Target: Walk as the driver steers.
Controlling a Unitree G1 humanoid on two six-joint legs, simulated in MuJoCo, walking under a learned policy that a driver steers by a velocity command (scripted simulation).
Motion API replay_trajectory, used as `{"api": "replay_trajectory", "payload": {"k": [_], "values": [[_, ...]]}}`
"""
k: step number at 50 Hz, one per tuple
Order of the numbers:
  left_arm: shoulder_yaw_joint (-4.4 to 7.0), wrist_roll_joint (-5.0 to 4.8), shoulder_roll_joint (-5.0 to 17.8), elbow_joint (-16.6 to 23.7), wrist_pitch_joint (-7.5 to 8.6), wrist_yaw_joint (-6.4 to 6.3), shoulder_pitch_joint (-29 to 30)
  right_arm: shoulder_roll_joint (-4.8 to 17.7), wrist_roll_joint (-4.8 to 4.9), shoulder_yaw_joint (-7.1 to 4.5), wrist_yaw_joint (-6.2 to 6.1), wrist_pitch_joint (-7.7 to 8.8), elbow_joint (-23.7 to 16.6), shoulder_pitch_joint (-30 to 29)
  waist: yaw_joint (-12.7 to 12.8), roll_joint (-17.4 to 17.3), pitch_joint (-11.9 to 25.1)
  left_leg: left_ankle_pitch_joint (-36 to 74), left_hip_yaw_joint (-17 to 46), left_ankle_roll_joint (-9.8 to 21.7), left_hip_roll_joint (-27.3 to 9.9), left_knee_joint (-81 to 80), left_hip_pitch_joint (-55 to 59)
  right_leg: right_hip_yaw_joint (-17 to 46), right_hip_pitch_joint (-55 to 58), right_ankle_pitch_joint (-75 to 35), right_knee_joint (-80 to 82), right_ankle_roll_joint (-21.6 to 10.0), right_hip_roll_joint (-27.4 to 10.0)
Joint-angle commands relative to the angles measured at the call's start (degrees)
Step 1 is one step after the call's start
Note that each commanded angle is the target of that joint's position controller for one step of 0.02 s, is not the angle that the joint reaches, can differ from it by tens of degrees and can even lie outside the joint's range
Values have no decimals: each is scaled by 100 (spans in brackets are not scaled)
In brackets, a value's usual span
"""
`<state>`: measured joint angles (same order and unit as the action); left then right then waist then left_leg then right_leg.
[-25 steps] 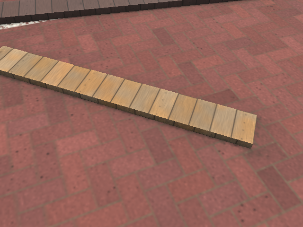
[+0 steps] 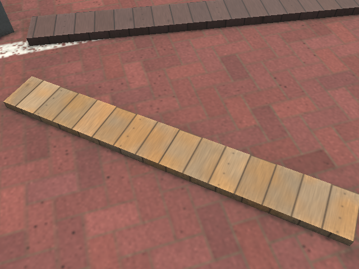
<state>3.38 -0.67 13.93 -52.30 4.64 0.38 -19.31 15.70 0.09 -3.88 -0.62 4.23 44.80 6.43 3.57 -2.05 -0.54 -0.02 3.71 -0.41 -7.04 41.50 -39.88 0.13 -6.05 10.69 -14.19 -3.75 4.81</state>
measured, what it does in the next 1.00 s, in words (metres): walks ahead: left foot, then right foot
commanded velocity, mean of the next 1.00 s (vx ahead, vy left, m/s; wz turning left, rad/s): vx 0.50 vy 0.00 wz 0.00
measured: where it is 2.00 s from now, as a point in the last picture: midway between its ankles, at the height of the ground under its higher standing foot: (185, 141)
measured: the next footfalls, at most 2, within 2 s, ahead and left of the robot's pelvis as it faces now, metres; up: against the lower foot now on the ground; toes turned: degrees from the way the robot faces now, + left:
left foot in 0.16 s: +0.27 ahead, +0.15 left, +0.00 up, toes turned +1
right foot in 0.70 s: +0.55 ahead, -0.08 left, +0.00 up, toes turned -1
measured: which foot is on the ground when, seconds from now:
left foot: up 0.00-0.14, down 0.16-0.72, up 0.74-1.00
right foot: down 0.00-0.18, up 0.20-0.68, down 0.70-1.00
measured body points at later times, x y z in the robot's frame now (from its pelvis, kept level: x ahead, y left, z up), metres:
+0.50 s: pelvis +0.26 +0.07 +0.00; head +0.29 +0.08 +0.45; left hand +0.44 +0.33 -0.11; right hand +0.29 -0.20 -0.12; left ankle +0.23 +0.15 -0.75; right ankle +0.42 -0.11 -0.68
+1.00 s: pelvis +0.53 +0.00 +0.00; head +0.55 -0.01 +0.45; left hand +0.55 +0.27 -0.12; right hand +0.68 -0.27 -0.11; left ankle +0.64 +0.18 -0.67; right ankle +0.51 -0.08 -0.75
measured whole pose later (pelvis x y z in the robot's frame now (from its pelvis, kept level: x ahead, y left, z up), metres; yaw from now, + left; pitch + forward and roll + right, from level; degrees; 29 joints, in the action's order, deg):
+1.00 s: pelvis +0.53 +0.00 +0.00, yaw +0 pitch +1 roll -1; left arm 2.7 0.3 14.3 -53.0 4.9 1.0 -18.3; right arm 16.9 0.3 -3.5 -0.4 3.5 46.7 8.7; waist 3.1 -2.8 -0.8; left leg -6.9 2.5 -0.5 -7.2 52.2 -38.2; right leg -2.3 -6.8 8.8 -14.4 -4.3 3.9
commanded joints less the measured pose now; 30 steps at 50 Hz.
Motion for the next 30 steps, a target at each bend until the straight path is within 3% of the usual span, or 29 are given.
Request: {"api": "replay_trajectory", "payload": {"k": [1, 4, 6, 7, 8, 9, 10, 11, 12, 13, 14, 16, 18, 21, 25, 30], "values": [[160, -79, 888, 239, 97, -38, 88, 113, 56, 51, 77, 51, -411, -421, -36, 485, -71, 688, -219, -13, 266, -699, 850, 670, -557, -1197, 464, -830, -1376], [173, -103, 965, 84, 50, -25, -126, 275, 68, 53, 171, 71, -628, -798, 24, 508, -160, 176, -151, 160, 302, -1080, 727, 884, 80, -1086, 126, -741, -1698], [190, -90, 1038, 18, -11, -32, -153, 416, 62, 25, 209, 109, -665, -702, -105, 609, -96, -345, -244, 324, 400, -1279, 1041, 966, 392, -1500, -202, -621, -1822], [185, -85, 1065, 15, -41, -36, -85, 517, 43, -27, 212, 123, -568, -296, -357, 607, 107, -450, -396, 439, 538, -1452, 1666, 849, 409, -2223, -642, -519, -1717], [130, -48, 947, 36, -52, -37, -73, 798, 25, -159, 182, 136, -323, 540, -712, 503, 627, -372, -381, 634, 533, -1433, 2893, 599, 128, -2770, -1613, -370, -1408], [13, 102, 690, 229, -33, -42, -59, 1297, -35, -282, 142, 140, -144, 1659, -1078, -199, 1596, 84, 844, 1054, -565, -1267, 4651, 214, -926, -1444, -3480, -131, -973], [-156, 18, 129, 194, 79, 10, -808, 1580, -15, -354, 203, 107, 2, 1892, -778, -1741, 2270, -1115, 3340, 1920, -1601, -1971, 6305, 160, -3007, 1916, -5164, 178, -114], [-18, -74, 766, 107, 150, 24, -547, 988, 32, -197, 214, 95, -81, 1821, -946, -1056, 2020, -1854, 3569, 1763, -1474, -2284, 6166, 722, -3620, 2181, -5782, 144, -416], [49, -153, 999, 270, 192, 31, 15, 793, 31, -123, 197, 102, -163, 1354, -902, -675, 1199, -1561, 2738, 1508, -1258, -2377, 5427, 610, -3895, 1653, -5818, 92, -668], [39, -113, 904, 313, 192, -8, 309, 747, -7, -91, 199, 105, -234, 973, -742, -209, 764, -880, 2157, 1407, -1041, -2506, 4652, 454, -3699, 1163, -5614, 120, -917], [66, -26, 858, 355, 171, -39, 471, 608, -29, -61, 214, 114, -261, 741, -613, -90, 467, -333, 1749, 1380, -858, -2677, 4083, 417, -3533, 870, -5284, 166, -1071], [59, -17, 638, 352, 72, -51, 361, 462, -54, -20, 238, 164, -226, 648, -372, -260, 405, 106, 1323, 1349, -653, -2970, 3585, 434, -3053, 576, -4912, 211, -1210], [47, 7, 505, 379, -9, -64, 426, 528, -6, -43, 229, 201, -134, 747, -311, -245, 290, 420, 1016, 1409, -610, -3166, 3411, 365, -3101, 367, -4568, 289, -1240], [37, 68, 473, 571, -30, -64, 1006, 711, 0, -102, 148, 173, 17, 963, -409, -123, 55, 612, 658, 1377, -548, -3371, 3381, 316, -3406, -453, -3663, 416, -1247], [-20, 27, 379, 754, 12, 8, 1730, 791, 47, -112, 87, 131, 205, 1242, -623, -184, -132, 353, 156, 1168, -296, -3451, 3277, 147, -3007, -1535, -2361, 418, -1047], [-58, -19, 466, 1028, 62, 139, 2447, 879, 88, -141, 59, 40, 490, 1644, -809, -206, -341, 299, 236, 1146, -638, -3215, 3962, 115, -2993, -1350, -1689, 286, -895]]}}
